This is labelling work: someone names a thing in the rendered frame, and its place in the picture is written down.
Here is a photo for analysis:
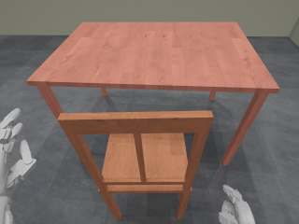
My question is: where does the right robot hand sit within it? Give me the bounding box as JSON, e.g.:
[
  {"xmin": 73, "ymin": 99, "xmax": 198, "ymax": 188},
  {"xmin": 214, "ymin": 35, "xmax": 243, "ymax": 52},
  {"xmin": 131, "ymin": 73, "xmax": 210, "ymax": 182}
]
[{"xmin": 219, "ymin": 185, "xmax": 256, "ymax": 224}]

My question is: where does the table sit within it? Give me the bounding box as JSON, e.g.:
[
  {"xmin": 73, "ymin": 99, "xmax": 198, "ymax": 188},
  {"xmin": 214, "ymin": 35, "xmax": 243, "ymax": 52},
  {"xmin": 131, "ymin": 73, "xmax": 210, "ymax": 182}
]
[{"xmin": 26, "ymin": 21, "xmax": 280, "ymax": 165}]

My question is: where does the chair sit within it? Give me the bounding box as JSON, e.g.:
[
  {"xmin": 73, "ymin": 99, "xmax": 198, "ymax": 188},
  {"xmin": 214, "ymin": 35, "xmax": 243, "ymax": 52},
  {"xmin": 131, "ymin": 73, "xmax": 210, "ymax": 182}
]
[{"xmin": 57, "ymin": 110, "xmax": 214, "ymax": 220}]

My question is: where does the left robot hand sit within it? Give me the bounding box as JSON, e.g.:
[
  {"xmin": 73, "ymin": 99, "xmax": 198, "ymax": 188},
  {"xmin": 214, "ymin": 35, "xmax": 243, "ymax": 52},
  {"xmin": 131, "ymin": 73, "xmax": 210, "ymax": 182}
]
[{"xmin": 0, "ymin": 108, "xmax": 36, "ymax": 196}]

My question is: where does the left robot forearm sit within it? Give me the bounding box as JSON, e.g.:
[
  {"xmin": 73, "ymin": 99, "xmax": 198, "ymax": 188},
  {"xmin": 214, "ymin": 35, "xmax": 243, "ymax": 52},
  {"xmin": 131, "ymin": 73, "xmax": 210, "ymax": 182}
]
[{"xmin": 0, "ymin": 195, "xmax": 15, "ymax": 224}]

